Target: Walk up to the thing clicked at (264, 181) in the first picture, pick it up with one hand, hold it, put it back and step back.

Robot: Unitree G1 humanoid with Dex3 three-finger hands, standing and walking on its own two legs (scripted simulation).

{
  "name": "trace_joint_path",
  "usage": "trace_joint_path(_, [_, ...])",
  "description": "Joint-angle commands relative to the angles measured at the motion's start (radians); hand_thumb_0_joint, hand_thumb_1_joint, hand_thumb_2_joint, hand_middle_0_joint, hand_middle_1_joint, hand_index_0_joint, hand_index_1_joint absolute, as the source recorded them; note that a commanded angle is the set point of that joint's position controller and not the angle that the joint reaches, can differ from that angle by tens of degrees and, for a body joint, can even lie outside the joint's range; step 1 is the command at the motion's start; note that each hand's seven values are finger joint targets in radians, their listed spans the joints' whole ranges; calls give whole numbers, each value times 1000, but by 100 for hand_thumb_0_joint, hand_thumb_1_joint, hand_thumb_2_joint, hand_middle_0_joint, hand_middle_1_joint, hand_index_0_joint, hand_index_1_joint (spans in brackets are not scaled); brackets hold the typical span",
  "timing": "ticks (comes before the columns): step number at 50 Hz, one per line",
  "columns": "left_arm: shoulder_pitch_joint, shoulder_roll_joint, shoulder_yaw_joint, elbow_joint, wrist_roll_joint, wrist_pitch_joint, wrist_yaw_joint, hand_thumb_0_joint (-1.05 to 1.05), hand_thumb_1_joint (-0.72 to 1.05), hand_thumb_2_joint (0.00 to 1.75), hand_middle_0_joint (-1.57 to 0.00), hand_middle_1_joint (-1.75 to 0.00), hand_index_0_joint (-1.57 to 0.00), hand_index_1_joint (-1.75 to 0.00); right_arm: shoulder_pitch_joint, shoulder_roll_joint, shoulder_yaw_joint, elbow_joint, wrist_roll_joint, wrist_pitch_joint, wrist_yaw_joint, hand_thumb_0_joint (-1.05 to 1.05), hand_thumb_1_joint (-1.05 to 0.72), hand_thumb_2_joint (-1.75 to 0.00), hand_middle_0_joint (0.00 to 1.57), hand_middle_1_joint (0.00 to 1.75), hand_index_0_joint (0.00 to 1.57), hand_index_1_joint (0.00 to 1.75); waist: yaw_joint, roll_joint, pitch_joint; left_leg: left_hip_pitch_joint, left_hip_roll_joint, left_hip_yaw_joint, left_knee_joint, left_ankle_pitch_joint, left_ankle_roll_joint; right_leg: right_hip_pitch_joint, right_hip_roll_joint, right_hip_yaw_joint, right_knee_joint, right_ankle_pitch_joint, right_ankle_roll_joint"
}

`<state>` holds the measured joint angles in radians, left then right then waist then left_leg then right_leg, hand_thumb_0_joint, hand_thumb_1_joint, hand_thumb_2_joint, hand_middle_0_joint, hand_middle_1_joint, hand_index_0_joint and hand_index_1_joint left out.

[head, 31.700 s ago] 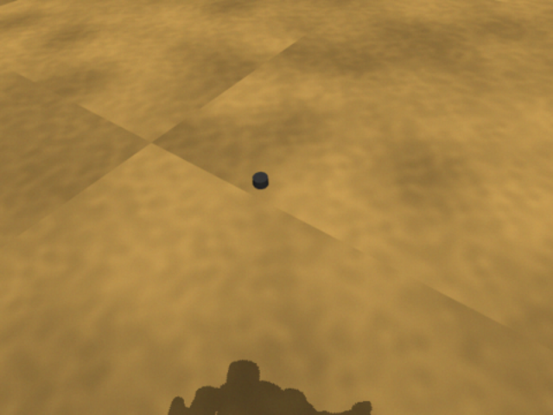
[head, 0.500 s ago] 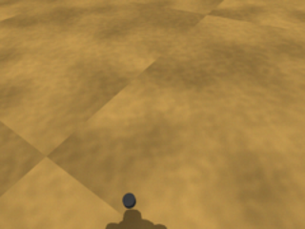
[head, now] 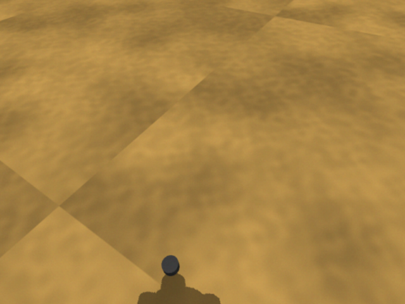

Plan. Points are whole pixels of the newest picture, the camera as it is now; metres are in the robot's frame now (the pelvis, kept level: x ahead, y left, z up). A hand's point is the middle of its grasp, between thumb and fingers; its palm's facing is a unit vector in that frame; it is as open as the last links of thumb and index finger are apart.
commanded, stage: stand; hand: left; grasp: from above
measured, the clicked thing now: (170, 265) +0.42 +0.23 -0.76
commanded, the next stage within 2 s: step back in 0.42 s
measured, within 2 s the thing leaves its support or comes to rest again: neither
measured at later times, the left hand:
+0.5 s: hand out of the picture +0.03 +0.24 -0.17, palm faces +0.03 -0.95 -0.32, open 7.4 cm
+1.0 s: hand out of the picture +0.02 +0.26 -0.16, palm faces +0.05 -0.92 -0.39, open 7.4 cm
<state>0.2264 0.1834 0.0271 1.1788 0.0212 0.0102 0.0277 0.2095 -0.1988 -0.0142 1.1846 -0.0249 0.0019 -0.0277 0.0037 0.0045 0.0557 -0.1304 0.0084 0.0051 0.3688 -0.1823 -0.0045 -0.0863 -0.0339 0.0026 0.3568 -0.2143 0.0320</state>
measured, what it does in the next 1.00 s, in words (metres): walks backwards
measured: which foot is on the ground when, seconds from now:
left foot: down 0.00-0.70, up 0.72-1.00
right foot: down 0.00-1.00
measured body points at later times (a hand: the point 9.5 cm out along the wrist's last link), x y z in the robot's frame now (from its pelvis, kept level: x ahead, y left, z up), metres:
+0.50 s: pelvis -0.02 +0.00 +0.00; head +0.01 +0.00 +0.44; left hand +0.03 +0.29 -0.14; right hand +0.04 -0.29 -0.15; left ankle +0.01 +0.12 -0.75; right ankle -0.01 -0.14 -0.75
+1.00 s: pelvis -0.10 -0.01 -0.02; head -0.02 -0.01 +0.42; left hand +0.02 +0.30 -0.14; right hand -0.01 -0.33 -0.16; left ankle -0.16 +0.11 -0.73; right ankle -0.01 -0.14 -0.75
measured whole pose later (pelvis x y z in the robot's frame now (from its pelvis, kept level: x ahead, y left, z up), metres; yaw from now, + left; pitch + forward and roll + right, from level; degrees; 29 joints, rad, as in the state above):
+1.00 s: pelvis -0.10 -0.01 -0.02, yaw +4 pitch +0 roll +0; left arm 0.05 0.34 0.06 0.85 0.03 0.03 0.02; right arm 0.15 -0.41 -0.03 0.96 -0.01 0.06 -0.01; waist 0.01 0.03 0.18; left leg -0.30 -0.05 -0.09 0.83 -0.50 -0.01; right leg -0.42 -0.06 -0.06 0.60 -0.17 0.00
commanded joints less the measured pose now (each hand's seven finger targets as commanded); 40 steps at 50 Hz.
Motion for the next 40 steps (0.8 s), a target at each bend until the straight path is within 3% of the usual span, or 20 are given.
trace_joint_path(1, [22,152,22,-48,3,-19,15,0,90,90,-20,-30,-20,-30,12,-151,-31,-48,4,-17,-11,0,-90,-90,20,30,20,30,-6,-3,-21,31,88,-66,-44,159,31,-46,-71,46,-56,134,-35])
trace_joint_path(2, [20,153,22,-47,2,-18,14,0,90,90,-20,-30,-20,-30,18,-154,-30,-45,3,-15,-10,0,-90,-90,20,30,20,30,-7,1,6,-1,85,-69,-53,110,28,-54,-68,46,-66,97,-31])
trace_joint_path(5, [18,170,27,-56,3,-18,12,0,90,90,-20,-30,-20,-30,14,-163,-32,-57,3,-19,-9,0,-90,-90,20,30,20,30,-7,-3,9,10,90,-74,-58,102,30,-62,-70,46,-58,84,-35])
trace_joint_path(7, [14,183,29,-60,3,-17,11,0,90,90,-20,-30,-20,-30,10,-186,-38,-63,3,-18,-8,0,-90,-90,20,30,20,30,-7,-1,39,-19,91,-82,-73,23,30,-77,-68,48,-64,31,-35])
trace_joint_path(10, [8,197,32,-68,4,-21,9,0,90,90,-20,-30,-20,-30,-3,-187,-40,-75,4,-20,-5,0,-90,-90,20,30,20,30,-7,-14,31,-12,91,-84,-68,39,31,-77,-71,50,-66,35,-37])
trace_joint_path(12, [1,223,39,-80,5,-22,6,0,90,90,-20,-30,-20,-30,-13,-220,-46,-86,2,-22,-4,0,-90,-90,20,30,20,30,-2,7,44,-31,95,-96,-86,-36,33,-82,-69,52,-61,5,-38])
trace_joint_path(20, [-34,263,38,-112,2,-33,-2,0,90,90,-20,-30,-20,-30,-43,-251,-53,-112,6,-26,7,0,-90,-90,20,30,20,30,-8,-16,21,-26,96,-97,-73,-26,35,-78,-79,62,-78,-39,-43])
trace_joint_path(21, [-103,387,78,-149,-24,-25,-4,0,90,90,-20,-30,-20,-30,-109,-373,-73,-136,15,-10,13,0,-90,-90,20,30,20,30,-16,-12,90,-86,104,-124,13,165,48,-177,-72,88,4,149,-54])
trace_joint_path(25, [-72,350,74,-182,-29,-17,-2,0,90,90,-20,-30,-20,-30,-100,-371,-78,-174,29,0,18,0,-90,-90,20,30,20,30,-17,48,-80,-55,158,-146,36,307,111,-106,-31,27,171,192,-72])
trace_joint_path(29, [-40,340,68,-203,-19,5,-10,0,90,90,-20,-30,-20,-30,-146,-408,-93,-223,29,18,18,0,-90,-90,20,30,20,30,-6,136,-139,-124,209,-183,50,223,178,-102,7,4,332,23,-84])
trace_joint_path(31, [-1,346,71,-205,-13,12,-12,0,90,90,-20,-30,-20,-30,-186,-407,-93,-255,26,27,19,0,-90,-90,20,30,20,30,15,151,-148,-183,214,-181,87,164,193,-92,7,5,369,-30,-94])
trace_joint_path(32, [20,356,77,-204,-8,13,-13,0,90,90,-20,-30,-20,-30,-205,-401,-93,-270,25,32,21,0,-90,-90,20,30,20,30,30,137,-144,-217,198,-174,135,115,183,-86,-8,23,348,-32,-109])
trace_joint_path(33, [23,379,84,-210,-5,10,-14,0,90,90,-20,-30,-20,-30,-209,-388,-90,-282,27,37,22,0,-90,-90,20,30,20,30,34,48,-133,-233,134,-130,235,41,152,-115,-61,93,247,14,-137])
trace_joint_path(34, [-2,436,98,-226,2,5,-16,0,90,90,-20,-30,-20,-30,-207,-354,-81,-290,31,45,22,0,-90,-90,20,30,20,30,44,-127,-71,-272,-17,-61,422,-150,69,-188,-199,278,12,90,-195])
trace_joint_path(35, [-72,518,114,-263,13,-2,-14,0,90,90,-20,-30,-20,-30,-184,-329,-75,-297,24,53,19,0,-90,-90,20,30,20,30,37,-259,-39,-318,-137,-61,668,-394,39,-245,-341,466,-78,137,-290])
trace_joint_path(36, [-114,538,120,-299,23,-9,-9,0,90,90,-20,-30,-20,-30,-137,-346,-81,-293,14,61,18,0,-90,-90,20,30,20,30,26,-225,-38,-307,-123,-142,816,-434,33,-310,-388,515,-79,142,-345])
trace_joint_path(37, [-157,527,121,-319,23,-7,-5,0,90,90,-20,-30,-20,-30,-91,-368,-87,-279,16,63,22,0,-90,-90,20,30,20,30,4,-205,-24,-277,-103,-157,867,-394,34,-364,-369,467,-70,100,-336])
trace_joint_path(39, [-247,443,102,-344,19,-6,1,0,90,90,-20,-30,-20,-30,-18,-379,-93,-247,42,60,28,0,-90,-90,20,30,20,30,-50,-137,-16,-297,-119,-173,891,-281,19,-312,-226,260,-36,74,-253])
trace_joint_path(40, [-252,430,99,-349,19,-4,2,0,90,90,-20,-30,-20,-30,-1,-378,-89,-244,45,59,26,0,-90,-90,20,30,20,30,-51,-155,-43,-313,-125,-161,891,-255,6,-270,-189,212,-23,65,-224])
